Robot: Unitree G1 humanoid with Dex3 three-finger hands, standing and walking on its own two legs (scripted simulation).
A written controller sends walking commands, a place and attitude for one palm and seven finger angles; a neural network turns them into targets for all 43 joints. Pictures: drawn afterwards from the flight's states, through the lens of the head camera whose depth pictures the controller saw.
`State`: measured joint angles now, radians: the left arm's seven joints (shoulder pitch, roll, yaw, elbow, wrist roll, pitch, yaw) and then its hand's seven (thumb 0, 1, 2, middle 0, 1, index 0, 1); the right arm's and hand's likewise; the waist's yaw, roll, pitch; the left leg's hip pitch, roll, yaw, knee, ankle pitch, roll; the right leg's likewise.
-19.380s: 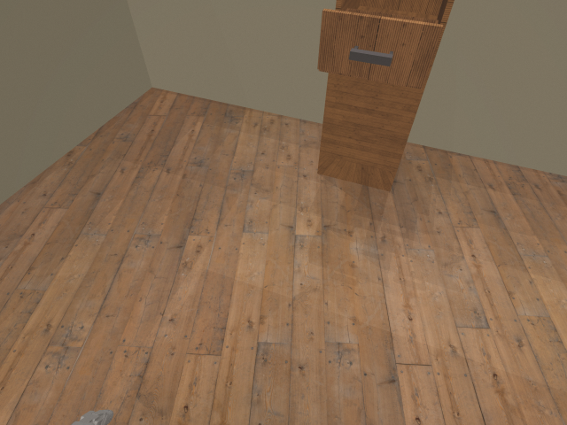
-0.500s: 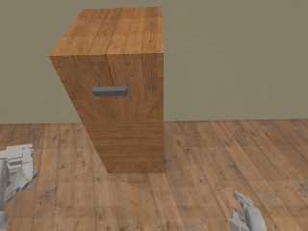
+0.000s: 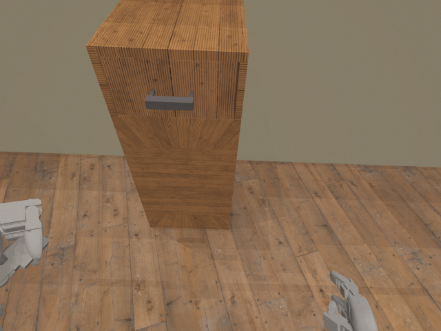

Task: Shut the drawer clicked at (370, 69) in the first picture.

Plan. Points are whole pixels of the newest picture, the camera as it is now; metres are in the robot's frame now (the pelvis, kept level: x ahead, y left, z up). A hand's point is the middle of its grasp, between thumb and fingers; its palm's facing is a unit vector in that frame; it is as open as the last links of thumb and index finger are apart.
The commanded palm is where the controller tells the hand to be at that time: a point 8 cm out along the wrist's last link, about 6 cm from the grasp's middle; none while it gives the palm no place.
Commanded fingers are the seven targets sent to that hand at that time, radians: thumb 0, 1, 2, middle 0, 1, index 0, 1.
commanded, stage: step back with the hand held close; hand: left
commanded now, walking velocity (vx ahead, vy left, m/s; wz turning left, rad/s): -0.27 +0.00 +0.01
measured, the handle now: (171, 98) +0.66 +0.18 +0.04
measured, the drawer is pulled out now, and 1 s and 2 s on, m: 0.00 0.00 0.00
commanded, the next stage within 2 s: stop stepping back and stand still in 0.60 s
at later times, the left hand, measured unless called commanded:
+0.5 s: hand (4, 310) +0.11 +0.23 +0.18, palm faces +0.38 -0.81 -0.45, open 3.2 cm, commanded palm +0.05 +0.28 +0.19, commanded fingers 0.00 0.90 0.90 -1.40 -1.60 -1.40 -1.60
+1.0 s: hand out of the picture +0.03 +0.22 +0.17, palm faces +0.30 -0.84 -0.44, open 3.2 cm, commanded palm -0.03 +0.26 +0.19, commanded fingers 0.00 0.90 0.90 -1.40 -1.60 -1.40 -1.60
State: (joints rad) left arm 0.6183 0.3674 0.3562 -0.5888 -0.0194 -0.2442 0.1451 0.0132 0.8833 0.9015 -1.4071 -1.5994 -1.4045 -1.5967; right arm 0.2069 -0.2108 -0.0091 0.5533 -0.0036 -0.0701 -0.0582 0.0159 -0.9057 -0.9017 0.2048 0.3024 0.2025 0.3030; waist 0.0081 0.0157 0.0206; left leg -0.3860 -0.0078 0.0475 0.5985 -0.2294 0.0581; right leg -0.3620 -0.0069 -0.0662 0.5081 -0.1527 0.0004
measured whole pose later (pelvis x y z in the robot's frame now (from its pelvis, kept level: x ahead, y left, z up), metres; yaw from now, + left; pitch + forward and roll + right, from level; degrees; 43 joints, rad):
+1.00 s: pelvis -0.17 -0.01 +0.01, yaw -2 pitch +1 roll -1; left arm 0.66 0.40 0.37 -0.57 -0.04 -0.23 0.14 0.01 0.88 0.90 -1.41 -1.60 -1.41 -1.60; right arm 0.26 -0.20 -0.01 0.64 0.00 -0.11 -0.07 0.02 -0.90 -0.90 0.21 0.30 0.20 0.30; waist -0.04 -0.01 -0.04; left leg -0.32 0.00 0.01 0.52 -0.22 0.03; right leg -0.23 0.01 0.00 0.50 -0.29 0.01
